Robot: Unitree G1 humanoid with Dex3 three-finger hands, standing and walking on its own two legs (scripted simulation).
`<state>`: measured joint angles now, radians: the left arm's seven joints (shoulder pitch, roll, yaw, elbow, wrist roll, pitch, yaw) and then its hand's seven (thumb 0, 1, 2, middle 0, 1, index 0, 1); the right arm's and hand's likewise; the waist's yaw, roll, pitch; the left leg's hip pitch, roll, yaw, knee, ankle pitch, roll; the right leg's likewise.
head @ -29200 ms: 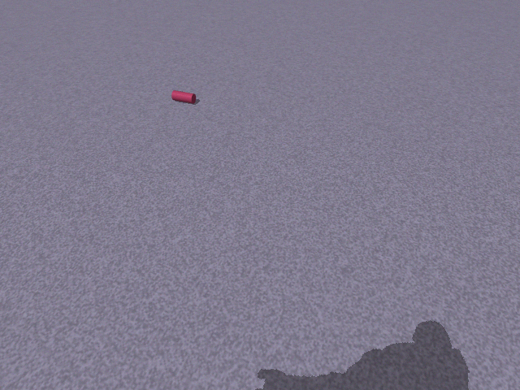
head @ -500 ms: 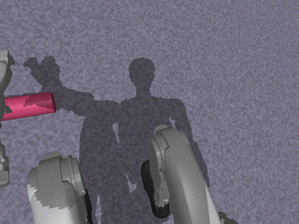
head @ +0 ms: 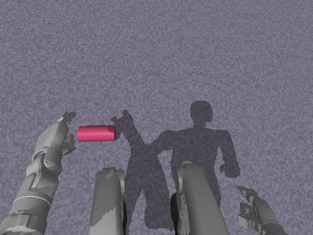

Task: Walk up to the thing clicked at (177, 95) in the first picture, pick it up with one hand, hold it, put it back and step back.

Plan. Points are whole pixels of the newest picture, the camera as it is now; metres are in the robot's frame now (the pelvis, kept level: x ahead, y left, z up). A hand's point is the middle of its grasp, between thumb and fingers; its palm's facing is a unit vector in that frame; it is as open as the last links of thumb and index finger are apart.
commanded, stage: home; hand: left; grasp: from above
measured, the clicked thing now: (97, 133) +0.50 +0.23 -0.45
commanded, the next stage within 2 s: none
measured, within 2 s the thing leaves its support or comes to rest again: neither
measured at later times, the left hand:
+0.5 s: hand (46, 174) +0.26 +0.19 +0.10, palm faces +0.08 -0.97 -0.25, open 7.4 cm
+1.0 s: hand (7, 194) +0.23 +0.19 +0.18, palm faces +0.14 -0.97 -0.18, open 7.4 cm
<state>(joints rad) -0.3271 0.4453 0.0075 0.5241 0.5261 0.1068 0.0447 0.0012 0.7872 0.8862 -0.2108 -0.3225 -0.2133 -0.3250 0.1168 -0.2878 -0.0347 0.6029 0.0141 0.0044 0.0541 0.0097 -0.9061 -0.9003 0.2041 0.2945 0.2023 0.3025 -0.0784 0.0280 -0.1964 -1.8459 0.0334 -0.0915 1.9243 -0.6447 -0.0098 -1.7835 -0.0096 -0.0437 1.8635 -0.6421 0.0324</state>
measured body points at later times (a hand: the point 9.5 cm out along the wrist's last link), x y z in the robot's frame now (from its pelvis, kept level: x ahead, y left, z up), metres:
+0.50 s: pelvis +0.05 +0.00 +0.18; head +0.13 +0.02 +0.62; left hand +0.26 +0.24 +0.11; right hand +0.23 -0.22 +0.09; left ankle +0.08 +0.12 -0.45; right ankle +0.09 -0.14 -0.45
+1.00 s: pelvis +0.09 +0.00 +0.23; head +0.11 +0.01 +0.68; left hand +0.22 +0.24 +0.20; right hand +0.28 -0.23 +0.18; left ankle +0.08 +0.12 -0.45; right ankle +0.09 -0.14 -0.45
